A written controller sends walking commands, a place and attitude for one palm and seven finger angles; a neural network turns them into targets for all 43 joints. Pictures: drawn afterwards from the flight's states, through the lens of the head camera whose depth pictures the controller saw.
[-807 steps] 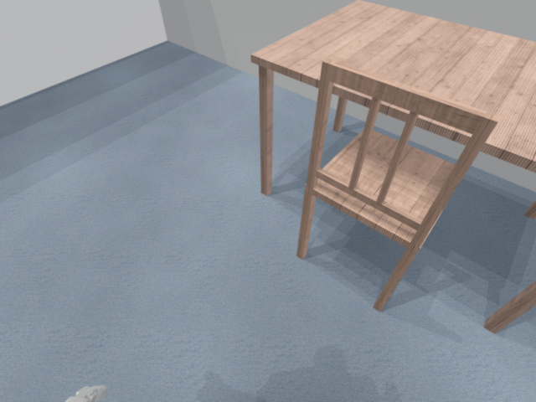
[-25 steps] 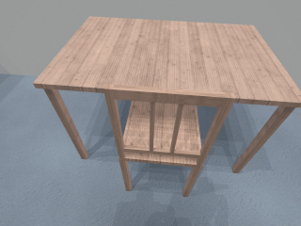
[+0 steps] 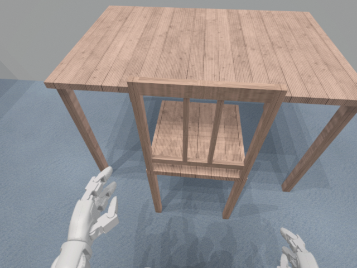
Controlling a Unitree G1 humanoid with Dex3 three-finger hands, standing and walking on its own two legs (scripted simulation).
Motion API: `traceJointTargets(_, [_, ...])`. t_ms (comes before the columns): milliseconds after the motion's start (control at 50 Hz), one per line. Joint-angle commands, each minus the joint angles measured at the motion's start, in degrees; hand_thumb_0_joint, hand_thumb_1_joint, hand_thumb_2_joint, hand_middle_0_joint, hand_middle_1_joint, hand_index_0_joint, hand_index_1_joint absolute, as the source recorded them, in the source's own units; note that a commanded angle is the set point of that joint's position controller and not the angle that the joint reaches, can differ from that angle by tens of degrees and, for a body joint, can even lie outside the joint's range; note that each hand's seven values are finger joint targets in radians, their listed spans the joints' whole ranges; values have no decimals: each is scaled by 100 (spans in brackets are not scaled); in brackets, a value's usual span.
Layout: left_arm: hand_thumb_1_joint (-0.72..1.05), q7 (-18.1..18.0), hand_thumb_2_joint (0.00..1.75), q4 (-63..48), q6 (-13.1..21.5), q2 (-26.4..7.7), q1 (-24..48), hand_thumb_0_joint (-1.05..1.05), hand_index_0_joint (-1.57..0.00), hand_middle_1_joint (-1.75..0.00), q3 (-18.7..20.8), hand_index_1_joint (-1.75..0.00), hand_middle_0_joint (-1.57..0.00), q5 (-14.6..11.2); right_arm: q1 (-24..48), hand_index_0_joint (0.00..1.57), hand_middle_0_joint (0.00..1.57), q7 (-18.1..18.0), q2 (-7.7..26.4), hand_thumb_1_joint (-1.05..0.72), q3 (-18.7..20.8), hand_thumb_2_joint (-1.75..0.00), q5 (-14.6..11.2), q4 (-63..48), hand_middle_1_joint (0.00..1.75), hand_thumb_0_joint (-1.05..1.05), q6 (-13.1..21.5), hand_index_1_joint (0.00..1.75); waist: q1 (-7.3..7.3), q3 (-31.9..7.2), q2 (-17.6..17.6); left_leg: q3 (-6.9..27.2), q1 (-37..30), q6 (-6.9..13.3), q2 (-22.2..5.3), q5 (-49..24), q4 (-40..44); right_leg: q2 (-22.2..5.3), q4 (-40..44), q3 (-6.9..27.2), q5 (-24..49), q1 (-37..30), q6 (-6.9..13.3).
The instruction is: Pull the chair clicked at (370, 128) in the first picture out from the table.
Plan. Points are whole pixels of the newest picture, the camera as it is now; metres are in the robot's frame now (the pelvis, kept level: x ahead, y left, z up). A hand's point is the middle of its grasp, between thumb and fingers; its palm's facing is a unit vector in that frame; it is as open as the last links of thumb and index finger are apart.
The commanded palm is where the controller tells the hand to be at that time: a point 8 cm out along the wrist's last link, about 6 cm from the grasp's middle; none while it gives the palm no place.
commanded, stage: raise the hand toward the chair's back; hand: left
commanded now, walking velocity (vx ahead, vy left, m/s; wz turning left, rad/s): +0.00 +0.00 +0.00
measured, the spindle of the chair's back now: (185, 132) +0.53 +0.00 -0.05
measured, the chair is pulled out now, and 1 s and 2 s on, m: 0.00 0.00 0.00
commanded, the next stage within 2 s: aim the fingers beside a spindle in 1.84 s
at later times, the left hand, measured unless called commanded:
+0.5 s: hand (110, 235) +0.20 +0.16 -0.02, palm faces -0.12 -0.99 -0.03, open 12.2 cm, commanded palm +0.18 +0.23 -0.02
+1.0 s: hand (93, 222) +0.23 +0.20 -0.01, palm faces -0.05 -1.00 -0.06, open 16.2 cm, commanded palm +0.21 +0.26 -0.01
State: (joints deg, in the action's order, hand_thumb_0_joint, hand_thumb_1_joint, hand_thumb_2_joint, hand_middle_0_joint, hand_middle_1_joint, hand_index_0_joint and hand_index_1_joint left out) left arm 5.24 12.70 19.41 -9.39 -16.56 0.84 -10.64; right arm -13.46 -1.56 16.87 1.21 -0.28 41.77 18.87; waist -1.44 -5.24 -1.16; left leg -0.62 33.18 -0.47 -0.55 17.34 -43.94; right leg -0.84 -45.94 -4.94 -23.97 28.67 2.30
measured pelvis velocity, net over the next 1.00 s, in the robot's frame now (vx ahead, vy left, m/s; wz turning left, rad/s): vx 0.00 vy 0.02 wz -0.01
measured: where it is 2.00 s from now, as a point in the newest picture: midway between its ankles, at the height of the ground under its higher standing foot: outside the picture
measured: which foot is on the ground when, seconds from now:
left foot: down 0.00-1.00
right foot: down 0.00-1.00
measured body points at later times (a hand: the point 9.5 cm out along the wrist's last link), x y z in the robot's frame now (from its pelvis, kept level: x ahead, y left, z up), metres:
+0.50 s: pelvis -0.03 +0.01 -0.07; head +0.03 +0.01 +0.38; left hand +0.20 +0.22 -0.02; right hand +0.15 -0.19 -0.16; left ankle +0.05 +0.12 -0.71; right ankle -0.01 -0.09 -0.71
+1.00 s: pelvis +0.00 +0.02 -0.05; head +0.05 +0.03 +0.39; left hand +0.22 +0.25 -0.01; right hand +0.19 -0.22 -0.11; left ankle +0.05 +0.12 -0.71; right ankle -0.01 -0.09 -0.71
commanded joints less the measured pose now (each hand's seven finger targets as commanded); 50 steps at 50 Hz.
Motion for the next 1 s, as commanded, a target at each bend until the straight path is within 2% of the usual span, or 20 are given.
traceJointTargets(0, [57,1286,76,-341,1625,-434,-1210,0,-17,-25,652,-25,-17,-228,741,20,20,269,512,-90,356,-90,26,-1438,30,0,262,30,594,-768,423,34,860,14,223,38,-971,-64,-630,424,420,1273,55])
traceJointTargets(20, [55,1298,75,-416,1668,-611,-1350,0,-16,-25,938,-25,-16,-199,827,20,20,295,505,-90,399,-90,18,-1678,30,0,155,30,697,-998,390,-57,1081,61,241,108,-1172,-73,-817,497,322,1287,58])
traceJointTargets(40, [53,1237,74,-409,1497,-814,-1441,0,-16,-24,1178,-24,-16,-143,856,20,20,302,473,-90,435,-90,-34,-1792,30,0,4,30,787,-1027,304,-83,1255,78,243,237,-1227,-47,-882,557,130,1293,77])
traceJointTargets(60, [50,1207,73,-952,1268,-524,-1279,0,-16,-24,806,-24,-16,-176,1058,20,20,293,455,-90,368,-90,-76,-2174,30,0,-114,30,733,-1054,172,-128,1297,111,280,465,-1257,-45,-884,595,-139,1404,51])
traceJointTargets(100, [46,957,71,-1860,909,-585,-612,0,-16,-23,664,-23,-16,-160,1105,20,20,198,422,-90,316,-90,-156,-2491,30,0,-282,30,557,-1062,-20,-56,1316,171,238,887,-1309,-18,-765,695,-713,1671,34])
traceJointTargets(120, [43,789,70,-2283,824,-627,-491,0,-15,-23,673,-23,-15,-138,995,20,20,143,376,-90,304,-90,-158,-2529,30,0,-329,30,510,-1124,-285,30,1223,188,187,966,-1305,19,-780,691,-748,1756,43])
traceJointTargets(140, [41,612,69,-2738,785,-715,-282,0,-15,-22,661,-22,-15,-77,874,20,20,88,378,-90,294,-90,-150,-2517,30,0,-382,30,352,-1151,-175,133,1210,211,103,1009,-1381,81,-835,672,-730,1909,17])
traceJointTargets(180, [36,416,67,-3394,871,-601,-85,0,-15,-22,468,-22,-15,-58,634,20,20,-20,277,-90,247,-90,-111,-2476,30,0,-389,30,161,-1313,-335,215,981,261,49,718,-1556,107,-823,654,-444,1926,13])
traceJointTargets(240, [29,479,64,-3617,1061,-630,565,0,-14,-20,205,-20,-14,-2,446,20,20,-160,300,-90,100,-90,-51,-2199,30,0,-284,30,-198,-1224,-276,353,1019,299,-35,638,-1817,182,-925,531,-413,2294,-24])
traceJointTargets(280, [25,683,62,-3213,1027,-589,498,0,-13,-20,126,-20,-13,-60,457,20,20,-234,318,-90,44,-90,-72,-2003,30,0,-152,30,-254,-1083,-312,407,1139,286,-56,804,-1867,177,-867,506,-655,2424,-33])
traceJointTargets(340, [18,976,59,-2452,609,-682,99,0,-13,-19,311,-19,-13,-168,507,20,20,-298,339,-90,20,-90,-124,-1860,30,0,-84,30,-164,-1086,-35,414,1371,261,-27,1043,-1797,175,-705,523,-997,2261,-47])
traceJointTargets(380, [13,1060,57,-2452,323,-864,-125,0,-12,-18,636,-18,-12,-294,572,20,20,-322,314,-90,29,-90,-144,-1895,30,0,-105,30,49,-1467,34,375,1363,248,7,876,-1714,116,-635,564,-986,1873,-52])
traceJointTargets(440, [6,929,54,-2473,6,-1009,-465,0,-12,-17,989,-17,-12,-354,732,20,20,-319,231,-90,53,-90,-161,-1900,30,0,-156,30,267,-1682,-151,371,1101,238,16,494,-1512,108,-656,466,-562,1549,-43])
traceJointTargets(520, [-3,593,50,-2722,152,-802,-409,0,-11,-15,889,-15,-11,-342,643,20,20,-270,158,-90,67,-90,-110,-1849,30,0,-175,30,174,-1496,107,381,997,233,-9,310,-1365,114,-682,304,-276,1595,-80])
traceJointTargets(540, [-6,516,49,-2623,227,-934,-427,0,-10,-15,1027,-15,-10,-293,658,20,20,-280,184,-90,88,-90,-108,-1807,30,0,-165,30,201,-1386,144,402,1022,228,-25,300,-1351,138,-707,279,-271,1640,-60])
traceJointTargets(620, [-15,511,45,-2463,534,-851,-363,0,-10,-14,854,-14,-10,-228,532,20,20,-251,291,-90,104,-90,-105,-1751,30,0,-115,30,73,-1131,-50,394,1031,206,-35,541,-1299,112,-724,248,-501,1904,-43])
traceJointTargets(640, [-17,526,44,-2403,557,-866,-324,0,-9,-13,852,-13,-9,-215,523,20,20,-258,319,-90,116,-90,-108,-1754,30,0,-116,30,39,-1125,71,399,1034,221,-44,570,-1280,121,-709,233,-506,1908,-57])
traceJointTargets(680, [-22,597,42,-2495,626,-898,-313,0,-9,-12,839,-12,-9,-239,458,20,20,-260,372,-90,137,-90,-127,-1787,30,0,-87,30,49,-1291,-135,370,884,216,-36,514,-1269,101,-715,243,-421,1857,-53])
traceJointTargets(840, [-41,665,34,-2533,529,-1119,-229,0,-7,-9,1125,-9,-7,-312,361,20,20,-254,404,-90,156,-90,-120,-1784,30,0,-156,30,61,-1422,-310,414,497,204,-48,-23,-1158,138,-734,151,225,1587,-41])
traceJointTargets(980, [-50,883,30,-2382,396,-1137,40,0,-6,-8,1123,-8,-6,-332,335,20,20,-238,440,-90,94,-90,-111,-1830,30,0,-236,30,7,-1359,-375,461,299,178,-66,-175,-1101,137,-705,100,411,1590,-50])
